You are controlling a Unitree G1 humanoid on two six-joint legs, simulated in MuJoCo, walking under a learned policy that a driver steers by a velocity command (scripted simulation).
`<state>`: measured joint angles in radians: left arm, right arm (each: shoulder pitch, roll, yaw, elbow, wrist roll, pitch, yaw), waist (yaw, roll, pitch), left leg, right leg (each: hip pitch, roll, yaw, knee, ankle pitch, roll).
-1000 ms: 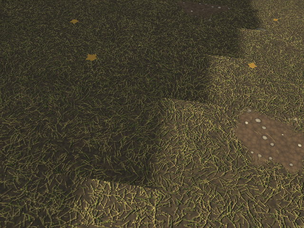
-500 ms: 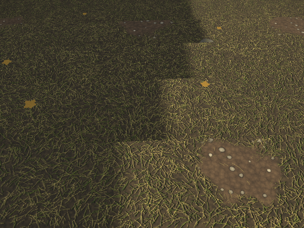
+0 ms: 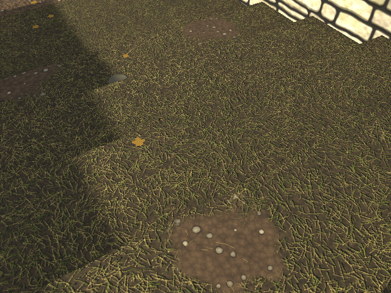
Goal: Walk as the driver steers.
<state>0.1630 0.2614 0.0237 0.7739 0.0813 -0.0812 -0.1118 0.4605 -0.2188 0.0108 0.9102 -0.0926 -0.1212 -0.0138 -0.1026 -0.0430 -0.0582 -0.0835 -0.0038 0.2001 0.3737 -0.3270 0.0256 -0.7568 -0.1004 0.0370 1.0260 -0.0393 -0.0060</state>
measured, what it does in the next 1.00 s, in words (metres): goes down, turning left: right foot 0.17 m lower, then left foot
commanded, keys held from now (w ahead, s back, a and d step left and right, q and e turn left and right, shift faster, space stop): w+q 1.00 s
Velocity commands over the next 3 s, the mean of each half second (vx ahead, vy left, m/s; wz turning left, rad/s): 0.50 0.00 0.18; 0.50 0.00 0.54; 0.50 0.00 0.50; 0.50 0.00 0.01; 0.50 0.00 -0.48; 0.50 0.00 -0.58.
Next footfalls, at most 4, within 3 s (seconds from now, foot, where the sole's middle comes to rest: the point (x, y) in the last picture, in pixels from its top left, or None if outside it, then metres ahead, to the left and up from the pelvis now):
0.32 right None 0.39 -0.22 -0.94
0.84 left None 0.60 0.13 -0.94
1.26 right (175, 246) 0.81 0.03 -0.94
1.76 left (67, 261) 0.87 0.52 -1.11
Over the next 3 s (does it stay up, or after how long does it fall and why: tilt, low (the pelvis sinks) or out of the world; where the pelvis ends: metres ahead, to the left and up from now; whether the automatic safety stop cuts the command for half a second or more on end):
stays up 1.40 0.66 -0.37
